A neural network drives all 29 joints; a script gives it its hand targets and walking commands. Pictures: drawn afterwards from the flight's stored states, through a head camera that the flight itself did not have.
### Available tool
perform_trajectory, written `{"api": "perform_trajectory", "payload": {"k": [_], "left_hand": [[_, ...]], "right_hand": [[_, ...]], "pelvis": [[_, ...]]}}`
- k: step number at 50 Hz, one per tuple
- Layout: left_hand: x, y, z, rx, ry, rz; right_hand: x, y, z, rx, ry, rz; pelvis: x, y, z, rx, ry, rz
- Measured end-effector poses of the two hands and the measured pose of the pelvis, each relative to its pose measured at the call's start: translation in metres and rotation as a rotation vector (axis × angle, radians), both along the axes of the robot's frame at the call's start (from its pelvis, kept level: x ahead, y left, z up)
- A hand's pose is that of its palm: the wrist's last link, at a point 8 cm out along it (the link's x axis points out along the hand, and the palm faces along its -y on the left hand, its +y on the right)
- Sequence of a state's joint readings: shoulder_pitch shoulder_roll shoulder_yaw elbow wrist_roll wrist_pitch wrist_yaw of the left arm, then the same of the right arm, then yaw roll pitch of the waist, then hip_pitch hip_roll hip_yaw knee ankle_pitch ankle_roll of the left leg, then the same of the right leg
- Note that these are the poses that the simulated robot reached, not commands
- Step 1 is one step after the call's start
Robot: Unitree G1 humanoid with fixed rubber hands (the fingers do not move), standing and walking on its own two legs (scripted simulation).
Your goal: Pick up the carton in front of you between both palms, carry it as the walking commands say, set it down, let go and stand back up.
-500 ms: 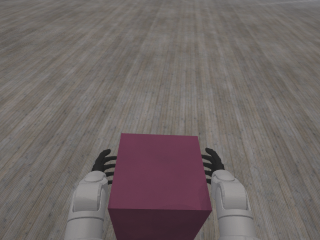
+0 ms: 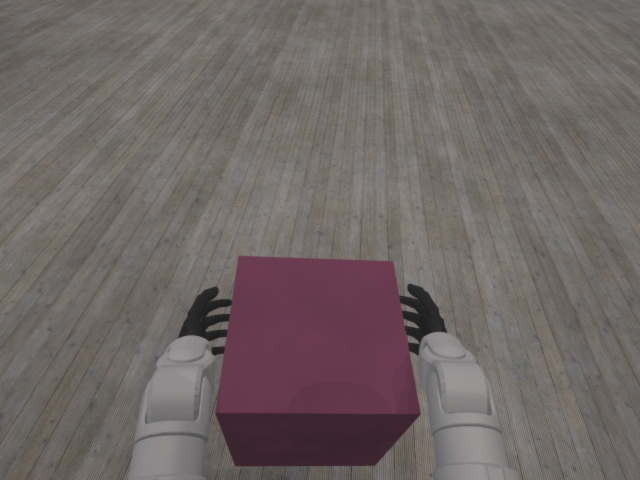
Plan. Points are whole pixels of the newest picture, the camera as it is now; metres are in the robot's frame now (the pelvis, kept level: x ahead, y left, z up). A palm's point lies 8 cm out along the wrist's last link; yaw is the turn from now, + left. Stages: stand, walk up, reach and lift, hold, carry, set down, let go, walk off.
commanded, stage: hold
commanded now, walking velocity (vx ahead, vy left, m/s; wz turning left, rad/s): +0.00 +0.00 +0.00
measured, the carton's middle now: (311, 367) +0.29 +0.00 -0.05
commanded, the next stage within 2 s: set down in 0.74 s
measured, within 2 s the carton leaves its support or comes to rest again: neither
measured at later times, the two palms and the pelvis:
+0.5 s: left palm (200, 340) +0.28 +0.14 +0.04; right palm (443, 360) +0.26 -0.15 +0.05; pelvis -0.02 +0.02 +0.00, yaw -6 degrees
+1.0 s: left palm (206, 323) +0.32 +0.14 +0.02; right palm (432, 337) +0.29 -0.15 +0.03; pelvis -0.01 +0.02 +0.00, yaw -5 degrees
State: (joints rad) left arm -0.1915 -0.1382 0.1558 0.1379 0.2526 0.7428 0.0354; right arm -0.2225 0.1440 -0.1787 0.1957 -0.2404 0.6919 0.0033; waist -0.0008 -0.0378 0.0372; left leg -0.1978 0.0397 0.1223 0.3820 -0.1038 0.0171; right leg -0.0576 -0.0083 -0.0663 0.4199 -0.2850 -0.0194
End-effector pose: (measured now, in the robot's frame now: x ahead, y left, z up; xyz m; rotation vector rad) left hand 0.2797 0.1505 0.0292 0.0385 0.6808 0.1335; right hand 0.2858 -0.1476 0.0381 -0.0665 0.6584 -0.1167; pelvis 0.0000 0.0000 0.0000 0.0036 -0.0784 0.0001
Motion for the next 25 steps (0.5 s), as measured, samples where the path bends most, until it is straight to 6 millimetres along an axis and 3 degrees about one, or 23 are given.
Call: {"api": "perform_trajectory", "payload": {"k": [12,25], "left_hand": [[-0.008,-0.007,0.001,-0.004,-0.017,-0.047],[0.004,-0.007,0.008,-0.018,-0.025,-0.101]], "right_hand": [[-0.023,-0.007,0.001,0.002,-0.017,-0.051],[-0.03,-0.006,0.008,0.005,-0.026,-0.119]], "pelvis": [[-0.016,0.007,-0.001,-0.003,-0.069,-0.05],[-0.017,0.024,-0.002,-0.006,-0.08,-0.098]]}}
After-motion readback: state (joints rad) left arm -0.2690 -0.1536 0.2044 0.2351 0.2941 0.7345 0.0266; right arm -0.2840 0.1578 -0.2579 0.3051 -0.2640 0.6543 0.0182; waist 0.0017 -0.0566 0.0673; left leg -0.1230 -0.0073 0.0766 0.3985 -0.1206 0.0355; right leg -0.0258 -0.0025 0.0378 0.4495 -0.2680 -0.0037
